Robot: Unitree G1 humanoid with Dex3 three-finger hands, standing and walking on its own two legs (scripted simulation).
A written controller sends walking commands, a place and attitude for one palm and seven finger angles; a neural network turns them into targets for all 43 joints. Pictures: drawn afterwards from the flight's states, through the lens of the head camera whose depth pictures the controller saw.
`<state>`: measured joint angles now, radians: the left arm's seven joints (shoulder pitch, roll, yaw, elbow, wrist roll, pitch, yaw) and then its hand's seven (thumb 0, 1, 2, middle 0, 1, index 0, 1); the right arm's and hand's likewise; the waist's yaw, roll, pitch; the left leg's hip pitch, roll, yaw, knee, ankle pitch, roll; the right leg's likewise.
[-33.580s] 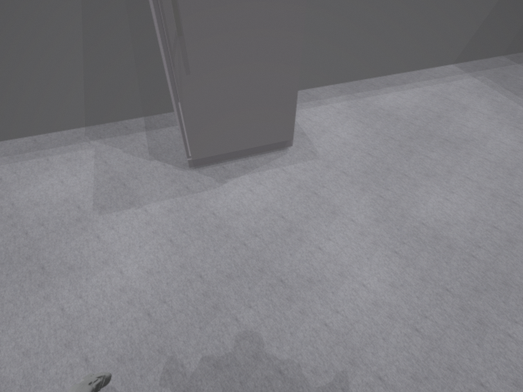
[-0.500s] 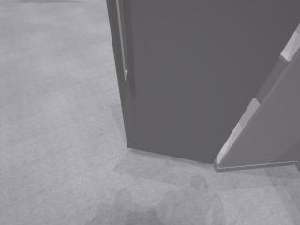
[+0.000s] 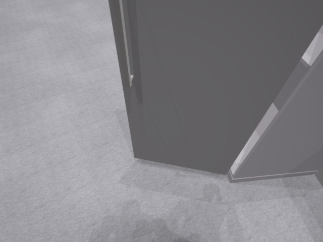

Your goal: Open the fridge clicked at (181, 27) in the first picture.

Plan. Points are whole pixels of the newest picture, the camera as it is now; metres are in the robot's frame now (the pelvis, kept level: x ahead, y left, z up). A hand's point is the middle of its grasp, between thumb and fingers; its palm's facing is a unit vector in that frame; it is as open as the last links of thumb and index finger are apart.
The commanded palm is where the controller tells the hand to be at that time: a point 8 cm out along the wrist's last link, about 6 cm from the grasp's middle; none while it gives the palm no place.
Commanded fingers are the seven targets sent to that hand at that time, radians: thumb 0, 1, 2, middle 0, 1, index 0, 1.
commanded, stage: look to check the result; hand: left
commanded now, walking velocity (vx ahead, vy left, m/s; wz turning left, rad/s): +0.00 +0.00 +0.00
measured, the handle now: (123, 26) +0.67 +0.16 +0.20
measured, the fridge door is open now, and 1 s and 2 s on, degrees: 73 73 73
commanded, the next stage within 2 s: stand and wait in 0.34 s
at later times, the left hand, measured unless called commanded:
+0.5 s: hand out of the picture +0.10 +0.23 -0.16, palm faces -0.04 -0.95 -0.32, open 7.4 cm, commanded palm none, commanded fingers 0.00 0.90 0.90 -0.20 -0.30 -0.20 -0.30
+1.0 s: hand out of the picture +0.11 +0.21 -0.16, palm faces -0.05 -0.94 -0.33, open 7.4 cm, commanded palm none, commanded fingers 0.00 0.90 0.90 -0.20 -0.30 -0.20 -0.30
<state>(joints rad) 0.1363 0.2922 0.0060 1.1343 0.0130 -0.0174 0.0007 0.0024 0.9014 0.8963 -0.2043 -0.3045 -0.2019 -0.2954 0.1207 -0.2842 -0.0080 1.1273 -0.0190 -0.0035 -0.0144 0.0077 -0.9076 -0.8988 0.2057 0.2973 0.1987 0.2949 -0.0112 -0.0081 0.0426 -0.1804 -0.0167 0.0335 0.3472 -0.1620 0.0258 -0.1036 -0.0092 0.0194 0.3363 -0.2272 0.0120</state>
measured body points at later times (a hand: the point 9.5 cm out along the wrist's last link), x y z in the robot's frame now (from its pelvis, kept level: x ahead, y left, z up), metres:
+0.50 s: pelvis +0.01 -0.01 +0.00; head +0.03 -0.01 +0.45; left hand +0.10 +0.28 -0.14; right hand +0.09 -0.31 -0.13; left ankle +0.02 +0.10 -0.75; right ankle -0.03 -0.13 -0.75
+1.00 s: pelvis +0.02 -0.03 +0.00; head +0.04 -0.03 +0.45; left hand +0.11 +0.26 -0.13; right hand +0.09 -0.32 -0.14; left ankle +0.02 +0.10 -0.75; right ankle -0.03 -0.13 -0.75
